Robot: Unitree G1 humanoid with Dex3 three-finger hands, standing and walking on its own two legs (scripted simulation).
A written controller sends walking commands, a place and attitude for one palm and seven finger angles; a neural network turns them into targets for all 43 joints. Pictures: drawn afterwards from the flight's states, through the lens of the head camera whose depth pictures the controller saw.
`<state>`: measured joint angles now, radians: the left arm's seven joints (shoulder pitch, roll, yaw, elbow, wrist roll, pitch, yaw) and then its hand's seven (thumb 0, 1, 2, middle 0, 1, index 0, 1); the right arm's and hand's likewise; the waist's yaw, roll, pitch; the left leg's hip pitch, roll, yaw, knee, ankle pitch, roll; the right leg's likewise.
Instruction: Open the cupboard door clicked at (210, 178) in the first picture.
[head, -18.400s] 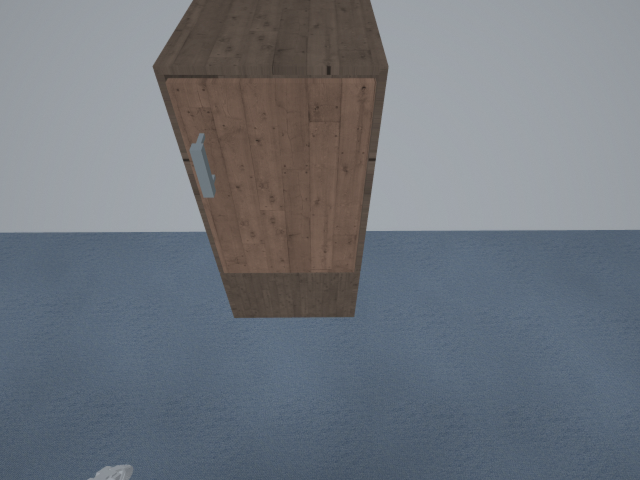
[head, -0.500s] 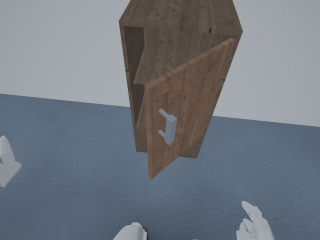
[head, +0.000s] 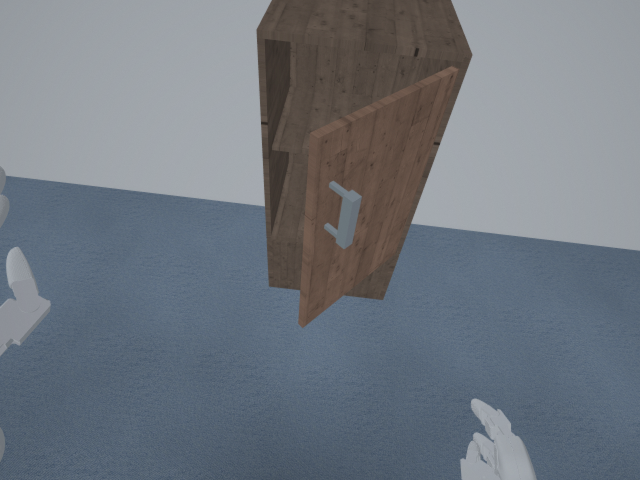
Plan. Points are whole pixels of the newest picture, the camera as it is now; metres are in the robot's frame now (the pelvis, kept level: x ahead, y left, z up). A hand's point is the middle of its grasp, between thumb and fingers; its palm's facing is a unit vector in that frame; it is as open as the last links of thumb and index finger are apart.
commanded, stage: stop stepping back and stand still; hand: left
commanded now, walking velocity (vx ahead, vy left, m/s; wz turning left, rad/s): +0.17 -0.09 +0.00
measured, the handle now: (339, 214) +0.57 +0.01 -0.03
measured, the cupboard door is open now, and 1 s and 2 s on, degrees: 49 49 49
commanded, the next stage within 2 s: let the arm hang, fingers relaxed in 0.80 s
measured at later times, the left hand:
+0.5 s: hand (81, 331) +0.19 +0.23 +0.17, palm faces +0.38 -0.83 -0.41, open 7.4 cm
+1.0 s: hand (105, 398) +0.18 +0.25 +0.05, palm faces +0.14 -0.87 -0.48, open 7.4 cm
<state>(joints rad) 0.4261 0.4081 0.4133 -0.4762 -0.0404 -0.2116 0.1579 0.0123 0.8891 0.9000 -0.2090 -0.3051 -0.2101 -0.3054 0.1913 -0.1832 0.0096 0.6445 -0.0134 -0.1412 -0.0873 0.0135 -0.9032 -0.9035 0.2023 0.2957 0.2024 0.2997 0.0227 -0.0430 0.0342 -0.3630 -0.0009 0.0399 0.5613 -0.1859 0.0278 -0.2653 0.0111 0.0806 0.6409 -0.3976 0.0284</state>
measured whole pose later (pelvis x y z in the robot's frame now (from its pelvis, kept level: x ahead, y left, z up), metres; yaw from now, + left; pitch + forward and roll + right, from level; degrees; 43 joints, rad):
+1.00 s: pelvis -0.05 +0.00 +0.01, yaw -4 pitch +1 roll +0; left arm 0.33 0.37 0.18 0.07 0.01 -0.08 0.04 0.00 0.90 0.90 -0.20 -0.30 -0.20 -0.30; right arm 0.15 -0.29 0.00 0.76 -0.01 -0.07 -0.01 0.01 -0.90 -0.90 0.20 0.30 0.20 0.30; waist 0.01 0.07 -0.03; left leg -0.37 0.04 0.06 0.53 -0.18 0.01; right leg -0.18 0.04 -0.07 0.52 -0.36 -0.05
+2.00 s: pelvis -0.04 +0.01 +0.01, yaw -3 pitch -2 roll +0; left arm 0.31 0.11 0.01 1.14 0.00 -0.01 0.04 0.01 0.92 0.90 -0.20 -0.30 -0.20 -0.30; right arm 0.30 -0.11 0.00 1.15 -0.02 0.01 -0.04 0.01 -0.91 -0.90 0.20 0.29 0.20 0.30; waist -0.02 0.00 0.04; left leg -0.25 0.00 0.07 0.43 -0.15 0.02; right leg -0.07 0.01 -0.06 0.43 -0.33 -0.03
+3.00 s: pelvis -0.01 -0.01 +0.00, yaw -8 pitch -1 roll +0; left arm 0.33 0.13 0.06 1.10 0.01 0.04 0.03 0.00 0.91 0.90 -0.20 -0.30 -0.20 -0.30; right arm 0.24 -0.15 -0.04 1.09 -0.02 0.05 -0.06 0.01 -0.91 -0.90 0.20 0.29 0.20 0.30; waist 0.00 0.01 0.08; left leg -0.28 0.09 0.11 0.60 -0.29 -0.02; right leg -0.08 0.08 0.00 0.50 -0.40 -0.07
